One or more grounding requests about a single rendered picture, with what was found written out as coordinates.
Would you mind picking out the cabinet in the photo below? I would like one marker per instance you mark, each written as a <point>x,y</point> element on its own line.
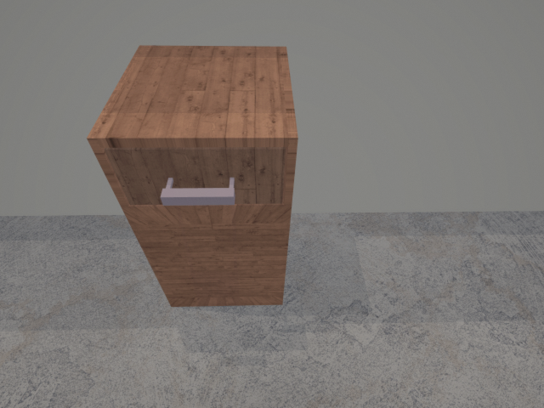
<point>206,96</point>

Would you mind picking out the handle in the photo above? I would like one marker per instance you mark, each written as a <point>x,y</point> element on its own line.
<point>198,196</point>

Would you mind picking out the drawer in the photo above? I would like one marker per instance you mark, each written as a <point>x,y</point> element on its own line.
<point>144,172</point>

